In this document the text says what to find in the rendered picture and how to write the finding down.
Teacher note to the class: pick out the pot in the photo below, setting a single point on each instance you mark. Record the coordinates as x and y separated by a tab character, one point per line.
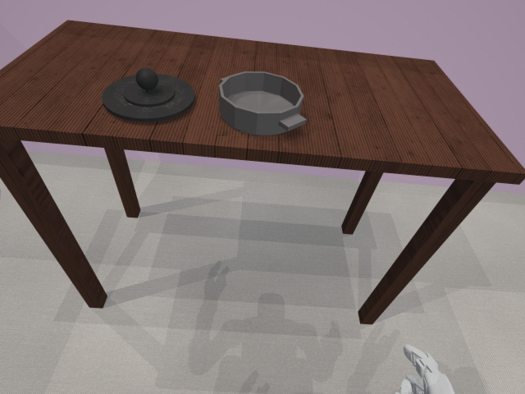
260	103

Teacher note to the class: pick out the table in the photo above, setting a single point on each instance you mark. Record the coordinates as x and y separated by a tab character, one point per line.
367	112

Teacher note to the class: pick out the lid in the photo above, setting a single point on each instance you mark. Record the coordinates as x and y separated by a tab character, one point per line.
171	97

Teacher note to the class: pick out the robot right hand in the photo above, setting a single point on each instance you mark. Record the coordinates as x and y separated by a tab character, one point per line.
434	382

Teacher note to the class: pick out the knob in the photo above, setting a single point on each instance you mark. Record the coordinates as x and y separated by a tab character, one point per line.
147	78

